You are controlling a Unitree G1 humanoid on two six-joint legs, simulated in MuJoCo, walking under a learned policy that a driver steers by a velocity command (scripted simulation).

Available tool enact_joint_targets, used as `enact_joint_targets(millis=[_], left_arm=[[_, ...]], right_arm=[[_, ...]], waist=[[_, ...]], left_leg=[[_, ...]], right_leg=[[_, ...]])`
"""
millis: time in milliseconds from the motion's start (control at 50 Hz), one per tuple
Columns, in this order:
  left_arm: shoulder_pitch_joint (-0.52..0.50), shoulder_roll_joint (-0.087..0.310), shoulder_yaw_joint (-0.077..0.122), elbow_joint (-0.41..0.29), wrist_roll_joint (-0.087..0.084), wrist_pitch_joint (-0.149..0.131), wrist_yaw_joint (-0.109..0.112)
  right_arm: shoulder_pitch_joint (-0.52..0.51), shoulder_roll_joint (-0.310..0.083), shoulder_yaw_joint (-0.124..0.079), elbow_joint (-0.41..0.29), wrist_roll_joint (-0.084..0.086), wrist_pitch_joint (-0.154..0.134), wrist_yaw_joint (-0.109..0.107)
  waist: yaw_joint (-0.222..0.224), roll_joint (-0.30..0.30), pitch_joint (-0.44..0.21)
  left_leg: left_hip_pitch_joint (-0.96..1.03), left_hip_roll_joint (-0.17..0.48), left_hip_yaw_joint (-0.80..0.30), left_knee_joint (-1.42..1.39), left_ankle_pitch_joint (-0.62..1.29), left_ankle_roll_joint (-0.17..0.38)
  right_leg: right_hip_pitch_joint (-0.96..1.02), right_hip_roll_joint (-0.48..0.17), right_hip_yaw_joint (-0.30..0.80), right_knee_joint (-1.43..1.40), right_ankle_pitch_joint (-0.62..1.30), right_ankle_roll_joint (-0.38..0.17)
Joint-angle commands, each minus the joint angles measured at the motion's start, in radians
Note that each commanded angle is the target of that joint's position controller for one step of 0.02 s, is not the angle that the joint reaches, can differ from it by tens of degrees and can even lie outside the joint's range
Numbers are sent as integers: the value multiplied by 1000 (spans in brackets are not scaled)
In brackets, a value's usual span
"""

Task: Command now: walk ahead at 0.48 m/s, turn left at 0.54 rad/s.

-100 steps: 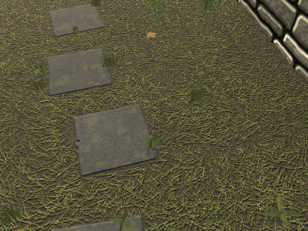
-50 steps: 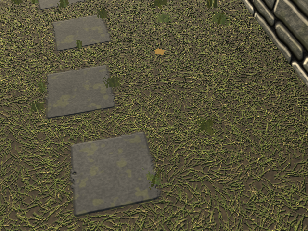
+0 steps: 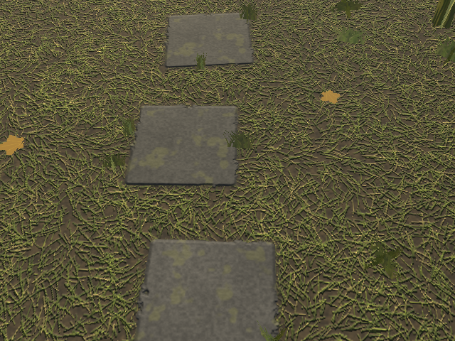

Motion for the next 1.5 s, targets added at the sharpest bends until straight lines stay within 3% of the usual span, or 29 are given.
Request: enact_joint_targets(millis=[20,40,60,80,100,140,240,340,460,520,560,580,600,620,660,700,800,920,980,1020,1060,1080,1100,1120,1140,1160,1200,1300,1500], left_arm=[[-46,218,49,-73,2,3,-8],[-42,124,35,-109,16,3,-22],[-48,116,37,-192,-12,1,-38],[-170,166,44,-218,-2,-13,-45],[-198,173,43,-235,-7,-25,-49],[-167,159,43,-218,13,-9,-41],[-249,140,41,-274,35,59,-58],[-465,159,38,-361,28,68,-66],[-640,162,17,-448,17,51,-79],[-560,195,21,-451,8,36,-73],[-309,254,46,-382,3,21,-50],[-154,301,60,-363,21,10,-32],[-84,386,77,-371,53,14,-20],[-139,377,82,-374,36,29,-30],[-274,201,44,-393,20,34,-38],[-264,185,36,-363,21,25,-36],[-195,206,46,-318,-1,-15,-53],[-123,212,40,-258,-9,-12,-69],[-53,249,47,-229,-6,-1,-68],[-35,275,54,-214,-1,10,-64],[-41,277,53,-203,-7,21,-61],[-38,244,43,-211,-16,20,-62],[-34,151,17,-274,-31,16,-66],[14,166,29,-278,-32,27,-59],[-39,223,46,-263,-15,42,-52],[-79,197,44,-266,-15,43,-60],[-85,178,49,-255,1,62,-71],[-168,143,52,-286,15,96,-99],[-469,141,29,-409,25,92,-130]], right_arm=[[390,-158,-64,67,-13,-4,-17],[388,-233,-84,65,-12,-5,-27],[368,-296,-93,34,-2,7,-23],[339,-259,-85,40,15,13,-31],[288,-212,-72,34,22,8,-37],[230,-161,-56,23,24,-13,-47],[313,-192,-54,32,38,-47,-50],[448,-194,-53,33,33,-36,-49],[523,-211,-53,19,17,-31,-63],[461,-242,-60,-8,15,-34,-73],[401,-271,-66,-26,19,-45,-59],[396,-233,-57,-46,29,-54,-46],[467,-111,-31,-84,63,-56,-46],[523,-182,-38,-93,44,-47,-52],[417,-196,-39,-70,12,-24,-45],[381,-170,-37,-86,-3,-5,-24],[277,-143,-27,-142,-6,27,8],[72,-97,9,-201,-12,4,21],[-14,-102,19,-224,-6,-6,17],[-10,-122,15,-227,-4,-17,5],[149,-149,2,-177,-15,-37,-13],[303,-197,-16,-130,-36,-51,-28],[445,-299,-38,-125,-59,-57,-47],[446,-340,-55,-115,-24,-39,-53],[371,-261,-37,-128,-9,-34,-52],[304,-189,-17,-128,-1,-41,-49],[254,-130,-2,-117,8,-54,-50],[297,-145,-14,-78,17,-89,-56],[407,-200,-31,-8,11,-70,-66]], waist=[[-228,-102,-177],[-181,73,-229],[-130,165,-309],[-137,27,-179],[-102,-17,-83],[-16,-109,-38],[-9,-18,-43],[-95,38,-31],[-146,65,-17],[-82,85,-33],[36,53,-157],[100,6,-275],[69,-209,-411],[8,-301,-448],[-17,-36,-154],[-42,-85,-78],[-49,-102,-62],[-24,-99,-23],[9,-97,-17],[1,-108,-24],[-79,-89,-102],[-136,-44,-214],[-174,131,-375],[-144,243,-425],[-123,110,-279],[-93,87,-157],[-41,103,-69],[-11,69,-42],[-72,56,31]], left_leg=[[482,-43,-67,-119,-79,98],[663,211,-392,-116,-117,160],[818,391,-954,-301,-225,326],[727,373,-858,-387,-290,280],[597,349,-747,-413,-209,235],[412,252,-571,-415,86,165],[335,144,-425,-417,289,112],[471,134,-466,-401,319,49],[612,156,-523,-330,430,64],[570,166,-539,-265,534,21],[487,104,-497,-15,698,-29],[350,48,-469,220,488,-47],[75,-83,-352,530,-204,-78],[-48,-80,-321,681,-403,-74],[-83,29,-289,673,-235,-86],[-42,76,-275,596,-199,-98],[-126,107,-247,545,-105,-108],[-54,92,-151,131,79,-129],[9,82,-113,13,42,-131],[49,63,-112,-45,-32,-117],[275,23,-109,-173,-34,-89],[523,90,-176,-182,-26,-60],[812,403,-520,-210,-120,2],[836,522,-792,-323,-136,70],[721,468,-668,-328,-167,49],[594,411,-534,-364,-124,26],[444,333,-365,-430,-32,-26],[427,315,-190,-486,142,-15],[560,323,34,-430,357,-42]], right_leg=[[-222,-232,36,582,1094,-64],[-483,-124,55,916,230,-50],[-805,59,236,1174,-84,-23],[-924,-20,332,1137,47,-34],[-910,-58,326,1046,143,-34],[-768,-108,331,903,182,-6],[-753,-124,291,704,258,61],[-889,-94,285,505,423,70],[-895,-27,280,297,433,44],[-678,7,293,166,391,4],[-320,45,275,96,371,-37],[-69,-92,399,85,278,-72],[188,-390,784,47,185,-143],[150,-459,1102,-63,132,-216],[-144,-358,790,-107,85,-183],[-276,-280,584,-155,251,-142],[-275,-268,374,-214,495,-149],[-296,-181,253,-238,581,-148],[-234,-212,294,-201,670,-154],[-176,-235,324,-139,754,-149],[-178,-199,302,63,885,-123],[-295,-148,272,256,759,-103],[-562,-57,216,579,317,-67],[-753,41,257,779,-59,-64],[-810,-22,330,836,-7,-76],[-811,-54,333,811,68,-73],[-750,-87,326,749,141,-54],[-817,-100,312,742,289,-21],[-771,-58,174,302,403,-75]])
Keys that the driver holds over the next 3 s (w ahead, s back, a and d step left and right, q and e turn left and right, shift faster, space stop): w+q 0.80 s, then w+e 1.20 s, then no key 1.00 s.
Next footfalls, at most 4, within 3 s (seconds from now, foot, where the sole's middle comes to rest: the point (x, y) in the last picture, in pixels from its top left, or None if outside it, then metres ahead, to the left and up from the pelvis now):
0.02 left None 0.17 0.04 -0.76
0.58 right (263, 302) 0.55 -0.04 -0.76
1.08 left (160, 266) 0.65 0.27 -0.76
1.60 right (201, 178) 0.99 0.17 -0.76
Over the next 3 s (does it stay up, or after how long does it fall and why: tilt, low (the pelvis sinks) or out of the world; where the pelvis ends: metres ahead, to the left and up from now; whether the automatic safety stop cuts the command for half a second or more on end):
stays up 1.21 0.25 0.03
